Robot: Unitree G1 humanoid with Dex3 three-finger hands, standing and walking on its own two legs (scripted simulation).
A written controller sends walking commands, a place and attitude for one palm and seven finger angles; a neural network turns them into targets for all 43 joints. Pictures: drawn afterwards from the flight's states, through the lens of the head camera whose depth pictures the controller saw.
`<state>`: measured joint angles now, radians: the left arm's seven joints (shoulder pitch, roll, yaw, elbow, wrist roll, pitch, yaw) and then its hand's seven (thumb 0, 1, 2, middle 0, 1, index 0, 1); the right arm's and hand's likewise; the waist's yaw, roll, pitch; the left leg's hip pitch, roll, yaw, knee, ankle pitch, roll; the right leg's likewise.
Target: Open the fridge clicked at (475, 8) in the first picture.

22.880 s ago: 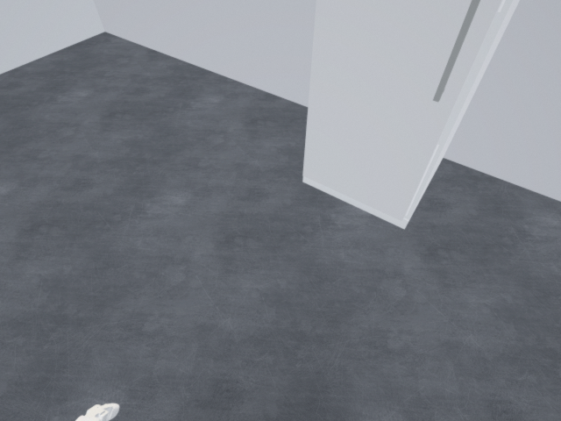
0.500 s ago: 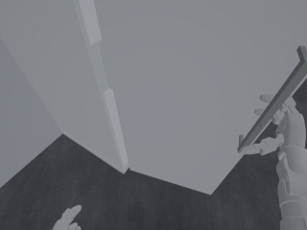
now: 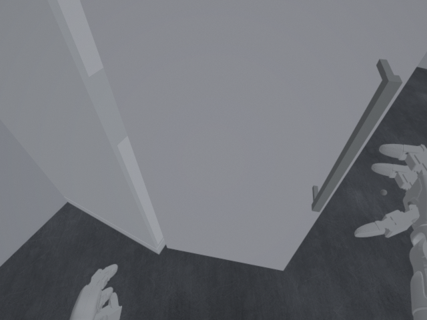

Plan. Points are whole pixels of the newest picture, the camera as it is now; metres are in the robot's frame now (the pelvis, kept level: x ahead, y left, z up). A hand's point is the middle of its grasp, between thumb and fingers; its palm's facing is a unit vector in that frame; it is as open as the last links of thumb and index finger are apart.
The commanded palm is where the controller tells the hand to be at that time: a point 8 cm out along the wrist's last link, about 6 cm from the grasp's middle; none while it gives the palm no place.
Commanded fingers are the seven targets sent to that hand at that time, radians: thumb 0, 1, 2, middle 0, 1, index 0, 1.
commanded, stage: slip the hand off the handle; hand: right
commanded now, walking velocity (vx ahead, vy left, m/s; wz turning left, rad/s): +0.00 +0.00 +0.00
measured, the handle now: (342, 152) +0.40 -0.22 +0.12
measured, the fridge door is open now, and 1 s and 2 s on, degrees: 73 73 73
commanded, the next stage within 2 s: draw the hand back to the body in 0.84 s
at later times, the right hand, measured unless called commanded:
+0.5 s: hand (391, 222) +0.26 -0.27 +0.10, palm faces +0.20 +0.95 -0.22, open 14.6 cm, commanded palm +0.22 -0.31 +0.12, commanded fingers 0.00 0.55 -0.20 0.25 1.15 0.25 1.15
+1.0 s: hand (404, 267) +0.19 -0.25 +0.11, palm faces +0.22 +0.96 -0.17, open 14.6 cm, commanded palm +0.16 -0.30 +0.12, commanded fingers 0.00 0.55 -0.20 0.25 1.15 0.25 1.15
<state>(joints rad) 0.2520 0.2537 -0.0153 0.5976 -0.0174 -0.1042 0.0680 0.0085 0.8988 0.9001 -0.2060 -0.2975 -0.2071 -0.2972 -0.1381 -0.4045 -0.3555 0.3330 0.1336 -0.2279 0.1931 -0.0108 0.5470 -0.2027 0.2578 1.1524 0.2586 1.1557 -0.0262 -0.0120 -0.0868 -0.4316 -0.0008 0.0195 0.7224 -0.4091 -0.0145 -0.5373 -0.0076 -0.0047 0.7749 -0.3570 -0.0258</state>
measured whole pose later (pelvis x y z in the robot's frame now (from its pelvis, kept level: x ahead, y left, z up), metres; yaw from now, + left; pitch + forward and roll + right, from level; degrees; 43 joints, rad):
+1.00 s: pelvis -0.02 +0.01 +0.00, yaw -2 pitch +4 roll +2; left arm 0.25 0.25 -0.04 0.58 -0.03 -0.20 0.09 0.01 0.90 0.90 -0.21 -0.30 -0.21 -0.30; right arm 0.31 -0.35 -0.34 -0.07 0.29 -0.22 0.22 -0.01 0.55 -0.20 0.25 1.15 0.26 1.16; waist -0.06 -0.03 -0.08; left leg -0.41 -0.01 0.05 0.76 -0.42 0.00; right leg -0.53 -0.01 0.03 0.81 -0.35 -0.01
